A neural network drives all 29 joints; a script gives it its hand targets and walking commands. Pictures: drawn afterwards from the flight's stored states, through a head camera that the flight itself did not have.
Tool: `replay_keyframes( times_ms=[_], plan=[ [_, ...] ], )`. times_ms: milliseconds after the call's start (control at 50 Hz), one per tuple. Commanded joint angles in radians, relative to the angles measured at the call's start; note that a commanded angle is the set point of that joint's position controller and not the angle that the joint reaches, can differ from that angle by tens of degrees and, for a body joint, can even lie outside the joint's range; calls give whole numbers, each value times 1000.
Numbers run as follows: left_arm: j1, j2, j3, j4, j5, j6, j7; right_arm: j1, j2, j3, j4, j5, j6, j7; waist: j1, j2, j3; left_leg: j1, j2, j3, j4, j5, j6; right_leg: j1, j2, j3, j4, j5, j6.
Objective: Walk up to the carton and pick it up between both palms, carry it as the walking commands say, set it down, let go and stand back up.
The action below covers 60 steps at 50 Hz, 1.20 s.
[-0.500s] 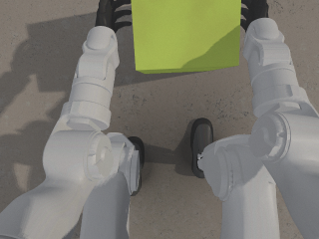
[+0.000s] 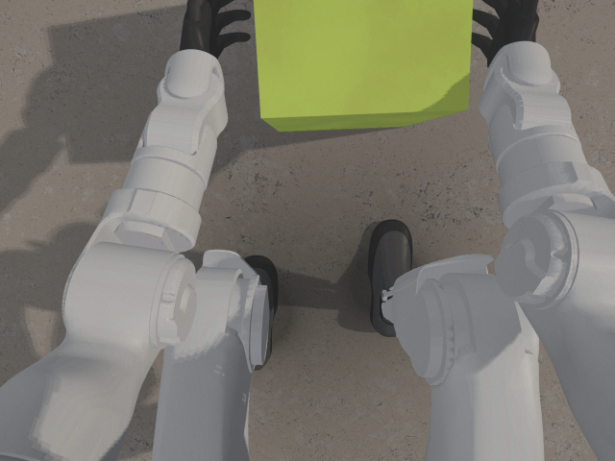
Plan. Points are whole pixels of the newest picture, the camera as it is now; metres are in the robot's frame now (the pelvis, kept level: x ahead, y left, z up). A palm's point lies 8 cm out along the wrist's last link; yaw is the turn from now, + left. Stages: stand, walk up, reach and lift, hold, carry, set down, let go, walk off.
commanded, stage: set down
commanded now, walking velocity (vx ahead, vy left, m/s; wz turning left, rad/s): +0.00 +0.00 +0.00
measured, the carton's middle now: (348, 36) +0.55 -0.05 -0.26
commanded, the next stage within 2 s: let go in 1.58 s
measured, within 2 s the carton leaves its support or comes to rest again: neither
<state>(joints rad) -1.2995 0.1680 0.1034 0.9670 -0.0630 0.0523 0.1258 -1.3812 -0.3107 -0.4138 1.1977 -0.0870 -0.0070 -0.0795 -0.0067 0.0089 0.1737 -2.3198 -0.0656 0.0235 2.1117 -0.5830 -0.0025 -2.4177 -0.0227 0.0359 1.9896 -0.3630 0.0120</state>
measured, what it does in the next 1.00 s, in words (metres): rises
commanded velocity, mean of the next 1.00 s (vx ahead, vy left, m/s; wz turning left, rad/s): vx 0.00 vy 0.00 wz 0.00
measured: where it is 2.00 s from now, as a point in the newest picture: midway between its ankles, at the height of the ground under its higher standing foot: (321, 314)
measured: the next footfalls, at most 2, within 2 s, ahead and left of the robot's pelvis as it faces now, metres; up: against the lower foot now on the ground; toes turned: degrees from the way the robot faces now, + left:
none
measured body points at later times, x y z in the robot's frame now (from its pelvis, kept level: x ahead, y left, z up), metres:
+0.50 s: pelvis -0.01 +0.00 +0.02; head +0.36 -0.01 +0.26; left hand +0.53 +0.12 -0.16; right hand +0.52 -0.26 -0.15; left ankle +0.10 +0.11 -0.35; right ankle +0.15 -0.13 -0.35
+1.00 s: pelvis -0.02 -0.01 +0.11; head +0.33 -0.03 +0.39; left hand +0.54 +0.14 -0.01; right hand +0.53 -0.24 -0.02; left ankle +0.10 +0.11 -0.35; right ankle +0.15 -0.13 -0.35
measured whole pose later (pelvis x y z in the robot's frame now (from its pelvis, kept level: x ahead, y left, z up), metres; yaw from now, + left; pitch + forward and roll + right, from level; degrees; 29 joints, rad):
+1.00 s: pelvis -0.02 -0.01 +0.11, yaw +0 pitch +23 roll +2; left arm -1.29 0.31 0.03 0.76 -0.23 0.25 0.19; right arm -1.31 -0.40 -0.25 0.83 0.16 0.20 -0.13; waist -0.01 0.01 0.52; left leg -1.66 -0.07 0.02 1.86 -0.60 0.00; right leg -1.78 -0.02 0.04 1.78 -0.41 0.00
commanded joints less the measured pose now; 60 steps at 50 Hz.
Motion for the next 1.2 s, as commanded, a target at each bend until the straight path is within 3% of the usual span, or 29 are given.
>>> replay_keyframes(
  times_ms=[0, 220, 300, 340, 380, 420, 460, 600, 660, 860, 1180],
  plan=[
    [-216, 126, -61, -7, -66, -42, 29, -89, -130, 111, -42, 131, -62, -37, -126, 12, -984, 371, -21, -40, -204, 199, -51, 809, 14, -55, 3, 194, 5],
    [-222, 156, -144, -45, -162, -35, 26, -97, -219, 150, -85, 218, -77, -21, -146, 8, -1025, 401, -4, -56, -193, 205, -44, 805, -14, -55, 21, 209, 4],
    [-238, 165, -140, -154, -173, -24, 35, -113, -245, 153, -219, 233, -71, -27, -146, 6, -1216, 515, -15, -46, -193, 247, -45, 901, -13, -69, 14, 251, 7],
    [-254, 182, -132, -256, -176, -8, 49, -124, -257, 166, -317, 252, -52, -36, -139, 7, -1413, 635, -27, -32, -201, 263, -42, 1006, -5, -81, 4, 267, 9],
    [-287, 208, -124, -322, -173, 20, 64, -140, -246, 212, -346, 293, -11, -38, -121, 8, -1532, 744, -31, -17, -225, 201, -32, 1071, 3, -94, -20, 205, 9],
    [-329, 227, -114, -342, -172, 48, 73, -192, -222, 263, -359, 335, 28, -34, -99, -3, -1522, 783, -26, -11, -247, 134, -22, 1076, 7, -100, -40, 138, 8],
    [-353, 230, -105, -351, -176, 63, 77, -240, -215, 279, -401, 353, 51, -33, -98, -6, -1517, 812, -23, -6, -260, 130, -20, 1100, 13, -100, -59, 129, 8],
    [-322, 256, -60, -252, -166, 96, 73, -230, -255, 208, -399, 282, 82, -56, -140, -11, -1400, 779, -30, 19, -320, 71, -17, 1158, 23, -102, -135, 72, 3],
    [-325, 271, -59, -311, -179, 117, 76, -218, -256, 211, -473, 279, 104, -69, -142, -24, -1512, 832, -39, 26, -346, 87, -16, 1265, 30, -104, -168, 95, 3],
    [-277, 284, -33, -431, -165, 168, 60, -141, -197, 214, -537, 257, 177, -66, -139, -41, -1603, 928, -41, 13, -471, 137, -13, 1380, 60, -98, -314, 142, 3],
    [-153, 260, 1, -537, -131, 226, 37, -36, -185, 211, -682, 210, 249, -43, -122, -39, -1739, 1199, -46, -3, -697, 284, -27, 1638, 97, -91, -546, 270, 3]
  ],
)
